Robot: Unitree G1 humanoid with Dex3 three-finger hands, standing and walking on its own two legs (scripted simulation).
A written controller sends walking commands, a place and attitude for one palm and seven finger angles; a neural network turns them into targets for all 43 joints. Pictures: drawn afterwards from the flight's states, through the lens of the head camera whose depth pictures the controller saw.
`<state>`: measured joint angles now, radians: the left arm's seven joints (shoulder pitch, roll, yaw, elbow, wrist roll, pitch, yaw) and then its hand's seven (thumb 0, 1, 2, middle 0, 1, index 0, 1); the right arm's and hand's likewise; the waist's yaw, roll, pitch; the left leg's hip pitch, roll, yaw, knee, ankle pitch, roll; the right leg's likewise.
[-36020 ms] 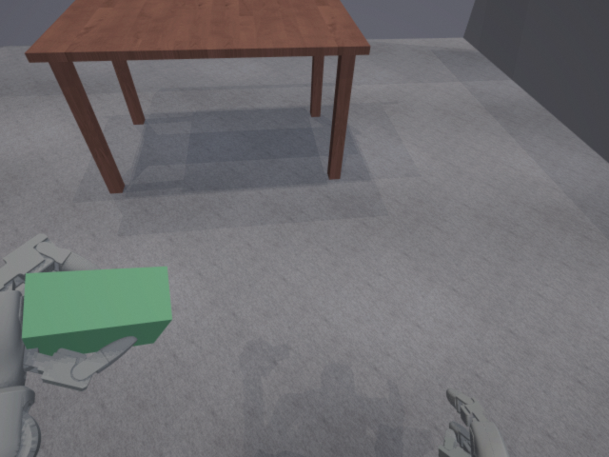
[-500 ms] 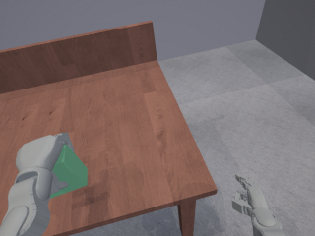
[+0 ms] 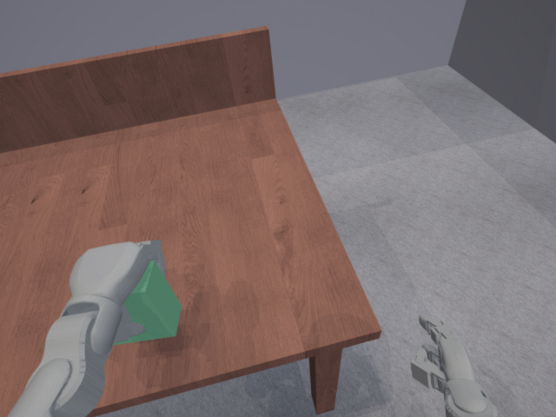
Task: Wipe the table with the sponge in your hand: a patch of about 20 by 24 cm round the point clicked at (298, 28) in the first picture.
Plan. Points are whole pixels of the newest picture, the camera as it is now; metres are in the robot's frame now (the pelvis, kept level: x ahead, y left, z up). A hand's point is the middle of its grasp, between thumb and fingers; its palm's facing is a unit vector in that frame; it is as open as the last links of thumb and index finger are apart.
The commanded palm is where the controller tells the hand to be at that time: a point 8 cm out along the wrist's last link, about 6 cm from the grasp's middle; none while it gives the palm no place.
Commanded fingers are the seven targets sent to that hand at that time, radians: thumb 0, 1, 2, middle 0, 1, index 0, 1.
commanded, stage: move the sponge above the wiping area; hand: left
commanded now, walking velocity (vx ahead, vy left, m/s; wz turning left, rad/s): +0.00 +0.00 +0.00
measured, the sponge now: (136, 311) +0.23 +0.26 +0.03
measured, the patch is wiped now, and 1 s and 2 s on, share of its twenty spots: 0.00 0.00 0.00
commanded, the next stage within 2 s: none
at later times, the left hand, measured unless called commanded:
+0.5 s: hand (136, 280) +0.25 +0.26 +0.07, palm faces +0.01 -0.07 -1.00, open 9.6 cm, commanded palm +0.22 +0.26 +0.14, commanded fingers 0.00 0.10 1.30 -1.20 -1.60 -1.20 -1.60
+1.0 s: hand (146, 261) +0.28 +0.25 +0.08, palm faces +0.09 -0.05 -0.99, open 9.6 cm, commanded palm +0.24 +0.25 +0.12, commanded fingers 0.00 0.10 1.30 -1.20 -1.60 -1.20 -1.60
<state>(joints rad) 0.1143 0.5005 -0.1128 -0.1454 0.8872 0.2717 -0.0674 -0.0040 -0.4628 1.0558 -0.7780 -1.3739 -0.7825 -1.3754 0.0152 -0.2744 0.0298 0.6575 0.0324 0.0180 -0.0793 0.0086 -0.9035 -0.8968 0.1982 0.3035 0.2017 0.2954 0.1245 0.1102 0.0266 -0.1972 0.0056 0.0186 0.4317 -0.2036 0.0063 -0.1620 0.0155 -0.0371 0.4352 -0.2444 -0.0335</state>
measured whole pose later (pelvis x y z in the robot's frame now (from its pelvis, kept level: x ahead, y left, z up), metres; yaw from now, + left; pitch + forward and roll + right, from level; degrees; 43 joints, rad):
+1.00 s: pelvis +0.01 -0.01 +0.00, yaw -1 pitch -1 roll +0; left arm 0.03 0.42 -0.14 -0.04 0.96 0.36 0.13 0.00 -0.46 1.05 -0.78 -1.37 -0.79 -1.38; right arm 0.01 -0.26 0.02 0.69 0.05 0.06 -0.05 0.01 -0.90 -0.90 0.20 0.30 0.20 0.30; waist 0.12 0.10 -0.02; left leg -0.20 0.02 0.03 0.44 -0.23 -0.01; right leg -0.17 0.03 -0.02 0.44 -0.26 -0.04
